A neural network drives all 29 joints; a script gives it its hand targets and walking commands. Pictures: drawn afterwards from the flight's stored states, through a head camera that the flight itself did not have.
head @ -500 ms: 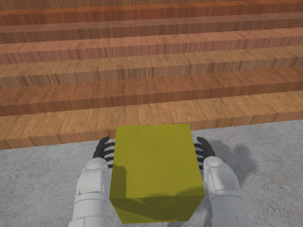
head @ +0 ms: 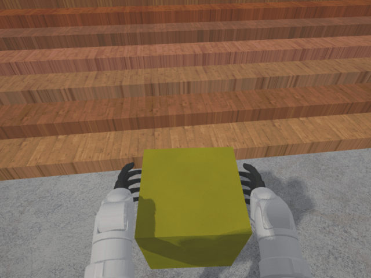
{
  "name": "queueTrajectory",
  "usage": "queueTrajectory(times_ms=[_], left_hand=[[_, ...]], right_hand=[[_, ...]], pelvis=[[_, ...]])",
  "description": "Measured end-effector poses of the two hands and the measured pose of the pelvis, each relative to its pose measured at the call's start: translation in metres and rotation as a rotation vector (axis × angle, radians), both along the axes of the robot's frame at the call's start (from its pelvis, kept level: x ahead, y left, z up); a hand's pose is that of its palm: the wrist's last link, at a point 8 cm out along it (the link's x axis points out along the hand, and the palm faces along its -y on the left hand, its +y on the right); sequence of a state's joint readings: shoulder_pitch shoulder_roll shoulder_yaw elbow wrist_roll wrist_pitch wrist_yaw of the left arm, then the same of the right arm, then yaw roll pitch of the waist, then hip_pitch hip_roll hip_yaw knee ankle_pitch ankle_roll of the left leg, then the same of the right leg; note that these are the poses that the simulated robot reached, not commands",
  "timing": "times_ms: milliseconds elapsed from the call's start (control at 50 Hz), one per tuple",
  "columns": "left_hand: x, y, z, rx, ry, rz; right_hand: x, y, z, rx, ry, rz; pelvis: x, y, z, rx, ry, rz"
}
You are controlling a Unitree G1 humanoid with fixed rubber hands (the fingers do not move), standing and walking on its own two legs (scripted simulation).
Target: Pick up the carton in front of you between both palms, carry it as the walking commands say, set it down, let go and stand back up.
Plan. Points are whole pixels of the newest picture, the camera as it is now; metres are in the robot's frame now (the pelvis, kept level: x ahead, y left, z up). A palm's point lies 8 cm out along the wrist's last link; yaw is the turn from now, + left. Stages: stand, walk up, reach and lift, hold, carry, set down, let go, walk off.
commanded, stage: carry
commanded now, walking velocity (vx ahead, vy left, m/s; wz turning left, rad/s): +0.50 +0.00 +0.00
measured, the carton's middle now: (189, 210) +0.30 +0.00 -0.02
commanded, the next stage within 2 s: none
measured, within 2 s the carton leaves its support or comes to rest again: neither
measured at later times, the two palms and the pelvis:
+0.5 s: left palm (117, 139) +0.46 +0.18 +0.09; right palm (229, 135) +0.46 -0.12 +0.09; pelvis +0.19 +0.02 +0.00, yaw +1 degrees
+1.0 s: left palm (135, 79) +0.80 +0.17 +0.10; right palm (214, 79) +0.79 -0.13 +0.09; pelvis +0.52 +0.03 -0.02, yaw +0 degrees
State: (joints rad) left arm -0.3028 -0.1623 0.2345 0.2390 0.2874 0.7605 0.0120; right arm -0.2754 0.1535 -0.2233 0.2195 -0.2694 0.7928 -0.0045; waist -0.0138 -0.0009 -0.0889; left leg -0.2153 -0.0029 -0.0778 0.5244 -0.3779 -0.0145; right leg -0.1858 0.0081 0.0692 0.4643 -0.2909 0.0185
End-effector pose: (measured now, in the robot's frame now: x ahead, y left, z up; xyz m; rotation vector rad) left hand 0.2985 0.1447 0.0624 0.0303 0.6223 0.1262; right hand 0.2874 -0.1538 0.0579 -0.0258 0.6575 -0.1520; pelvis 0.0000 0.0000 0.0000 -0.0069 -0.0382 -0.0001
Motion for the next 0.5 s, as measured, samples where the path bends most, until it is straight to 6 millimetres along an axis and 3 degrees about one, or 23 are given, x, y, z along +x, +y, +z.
queueTrajectory(times_ms=[140,240,360,440,500], left_hand=[[0.024,0.021,0.009,-0.035,-0.024,0.018],[0.060,0.017,0.021,-0.039,0.029,-0.005],[0.101,0.004,0.023,-0.075,0.039,0.025],[0.127,0.018,0.024,-0.068,0.077,0.054],[0.157,0.033,0.028,-0.079,0.058,0.082]], right_hand=[[0.027,0.020,0.014,0.017,-0.026,-0.012],[0.052,0.017,0.022,0.017,0.028,-0.037],[0.096,0.004,0.025,0.052,0.035,-0.054],[0.133,0.017,0.028,0.067,0.075,-0.034],[0.170,0.033,0.033,0.059,0.057,-0.005]], pelvis=[[0.031,0.016,-0.007,0.010,0.066,-0.029],[0.064,0.014,0.000,-0.018,0.106,-0.045],[0.118,0.008,-0.005,-0.016,0.129,0.007],[0.158,0.013,0.003,0.013,0.142,0.011],[0.192,0.022,0.001,0.017,0.139,0.008]])
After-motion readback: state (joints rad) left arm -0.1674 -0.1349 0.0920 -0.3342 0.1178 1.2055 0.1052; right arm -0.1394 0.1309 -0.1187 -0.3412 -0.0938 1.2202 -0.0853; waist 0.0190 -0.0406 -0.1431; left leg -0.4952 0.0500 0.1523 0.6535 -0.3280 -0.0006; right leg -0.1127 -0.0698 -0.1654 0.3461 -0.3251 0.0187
